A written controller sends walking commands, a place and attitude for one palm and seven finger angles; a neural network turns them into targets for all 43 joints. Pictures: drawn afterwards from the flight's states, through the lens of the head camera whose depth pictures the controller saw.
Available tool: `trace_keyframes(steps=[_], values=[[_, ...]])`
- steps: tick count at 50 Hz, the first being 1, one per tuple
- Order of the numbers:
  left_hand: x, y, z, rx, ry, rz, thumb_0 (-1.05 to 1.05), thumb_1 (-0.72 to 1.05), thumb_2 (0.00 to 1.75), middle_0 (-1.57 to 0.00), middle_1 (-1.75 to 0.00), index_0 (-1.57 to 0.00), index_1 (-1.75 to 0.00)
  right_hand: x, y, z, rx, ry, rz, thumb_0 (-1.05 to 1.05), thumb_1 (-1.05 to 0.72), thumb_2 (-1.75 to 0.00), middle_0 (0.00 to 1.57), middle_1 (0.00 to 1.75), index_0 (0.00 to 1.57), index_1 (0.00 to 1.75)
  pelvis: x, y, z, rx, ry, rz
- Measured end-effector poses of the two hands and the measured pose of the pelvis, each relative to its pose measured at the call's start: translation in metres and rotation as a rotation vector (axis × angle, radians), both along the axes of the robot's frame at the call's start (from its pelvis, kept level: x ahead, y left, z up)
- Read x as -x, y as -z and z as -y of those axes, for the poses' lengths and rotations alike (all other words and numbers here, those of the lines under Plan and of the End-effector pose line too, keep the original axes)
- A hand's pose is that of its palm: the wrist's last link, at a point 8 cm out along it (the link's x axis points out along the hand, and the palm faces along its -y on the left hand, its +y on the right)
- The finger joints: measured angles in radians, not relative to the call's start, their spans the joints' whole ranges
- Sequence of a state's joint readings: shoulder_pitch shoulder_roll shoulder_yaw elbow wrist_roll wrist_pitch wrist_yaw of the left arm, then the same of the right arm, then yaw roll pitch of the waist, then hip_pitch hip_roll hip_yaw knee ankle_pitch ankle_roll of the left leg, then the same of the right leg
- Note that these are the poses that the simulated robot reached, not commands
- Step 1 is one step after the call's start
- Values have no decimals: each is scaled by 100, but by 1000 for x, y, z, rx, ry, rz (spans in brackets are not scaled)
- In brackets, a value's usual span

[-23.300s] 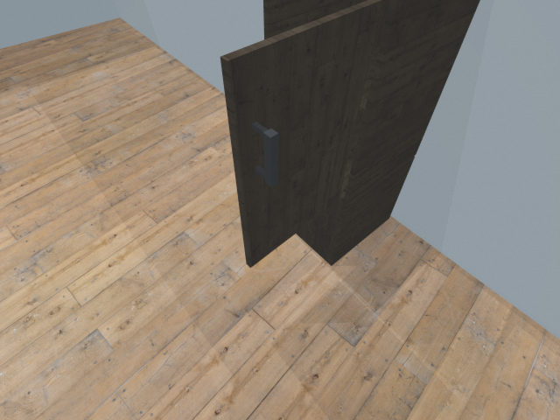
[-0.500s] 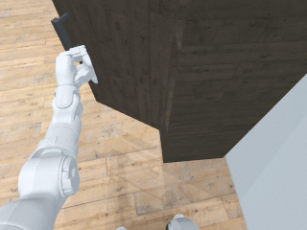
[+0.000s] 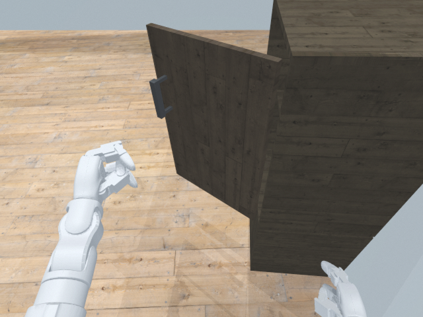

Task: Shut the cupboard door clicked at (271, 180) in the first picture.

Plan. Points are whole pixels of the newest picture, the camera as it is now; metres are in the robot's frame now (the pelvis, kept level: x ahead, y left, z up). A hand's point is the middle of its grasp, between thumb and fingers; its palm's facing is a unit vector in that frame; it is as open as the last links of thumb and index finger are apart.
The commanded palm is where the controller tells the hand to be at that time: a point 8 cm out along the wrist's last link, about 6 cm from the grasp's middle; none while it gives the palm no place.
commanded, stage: draw the hand back to the body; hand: left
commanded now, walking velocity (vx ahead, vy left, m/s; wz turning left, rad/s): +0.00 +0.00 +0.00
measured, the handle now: (162, 96) +0.69 +0.19 +0.06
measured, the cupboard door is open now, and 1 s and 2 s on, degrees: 58 58 58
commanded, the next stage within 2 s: step back with the hand held close in 0.92 s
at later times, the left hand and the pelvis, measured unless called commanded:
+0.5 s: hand (38, 221) +0.22 +0.27 +0.15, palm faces +0.44 -0.81 -0.39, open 5.8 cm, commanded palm +0.16 +0.31 +0.18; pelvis +0.02 +0.01 +0.01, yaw +1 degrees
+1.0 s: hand (22, 225) +0.20 +0.27 +0.17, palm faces +0.47 -0.78 -0.41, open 7.4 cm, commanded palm +0.15 +0.31 +0.18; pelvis +0.01 +0.01 +0.01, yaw +1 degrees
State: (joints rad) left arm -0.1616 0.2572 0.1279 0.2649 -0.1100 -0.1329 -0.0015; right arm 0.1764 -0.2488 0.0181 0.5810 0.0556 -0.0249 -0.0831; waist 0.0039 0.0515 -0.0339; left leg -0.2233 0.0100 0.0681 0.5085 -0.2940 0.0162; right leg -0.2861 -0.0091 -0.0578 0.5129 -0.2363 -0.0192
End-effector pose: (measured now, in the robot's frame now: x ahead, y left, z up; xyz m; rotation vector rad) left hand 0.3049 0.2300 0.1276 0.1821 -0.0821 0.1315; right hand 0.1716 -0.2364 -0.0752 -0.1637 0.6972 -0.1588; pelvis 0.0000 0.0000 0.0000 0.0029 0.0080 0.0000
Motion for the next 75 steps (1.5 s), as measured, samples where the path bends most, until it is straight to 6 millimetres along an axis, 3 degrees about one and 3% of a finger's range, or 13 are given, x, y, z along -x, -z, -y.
trace_keyframes(steps=[7, 15, 24, 31, 41, 48, 56, 65, 70, 75], values=[[43, -7, -27, -57, -132, 1, 2, 89, 90, -98, -115, -99, -115, -23, -11, -23, -4, -88, 29, 1, -91, -89, 20, 30, 20, 30, -3, -6, -1, 5, -16, 51], [82, -32, -46, -145, -209, 47, 2, 89, 90, -77, -92, -77, -91, -20, 1, -38, -36, -120, -7, 1, -90, -89, 20, 30, 21, 30, -11, -9, -5, 7, -19, 73], [124, -42, -72, -235, -312, 20, 2, 89, 90, -53, -65, -53, -64, -12, 8, -32, -31, -97, -49, 1, -90, -89, 20, 30, 21, 30, -18, -9, -6, 10, -14, 74], [158, -55, -85, -309, -387, 32, 2, 89, 90, -34, -45, -34, -44, -17, 5, -25, -1, -95, -18, 1, -90, -89, 20, 30, 20, 30, -19, -8, -8, 12, -19, 76], [150, -43, -83, -251, -392, 34, 2, 89, 90, -23, -32, -23, -32, -23, -3, -28, 13, -105, 21, 1, -90, -89, 20, 30, 20, 30, -13, -8, -8, 7, -20, 75], [146, -55, -77, -277, -344, 78, 2, 89, 90, -22, -31, -22, -30, -19, -5, -31, 3, -94, 42, 1, -90, -89, 20, 30, 21, 30, -15, -8, -9, 12, -12, 82], [147, -59, -88, -319, -359, 79, 1, 89, 90, -21, -30, -21, -30, -9, 2, -29, -8, -80, -9, 1, -90, -89, 20, 30, 21, 30, -11, -7, -11, 20, -11, 52], [142, -39, -93, -334, -277, 14, 2, 89, 90, -21, -30, -21, -30, 14, 6, -16, 56, 12, -91, 1, -90, -89, 20, 30, 21, 30, 0, -2, -28, 21, -5, -10], [150, -52, -102, -387, -240, 74, 2, 88, 90, -21, -30, -22, -30, 25, -1, -20, 80, 45, -80, 1, -90, -89, 20, 30, 20, 30, 11, 2, -35, 16, 1, -8], [170, -61, -115, -418, -255, 146, 1, 88, 90, -21, -30, -22, -30, 37, -7, -30, 80, 39, -35, 1, -90, -89, 20, 30, 20, 30, 28, 6, -40, 16, 3, 1]])
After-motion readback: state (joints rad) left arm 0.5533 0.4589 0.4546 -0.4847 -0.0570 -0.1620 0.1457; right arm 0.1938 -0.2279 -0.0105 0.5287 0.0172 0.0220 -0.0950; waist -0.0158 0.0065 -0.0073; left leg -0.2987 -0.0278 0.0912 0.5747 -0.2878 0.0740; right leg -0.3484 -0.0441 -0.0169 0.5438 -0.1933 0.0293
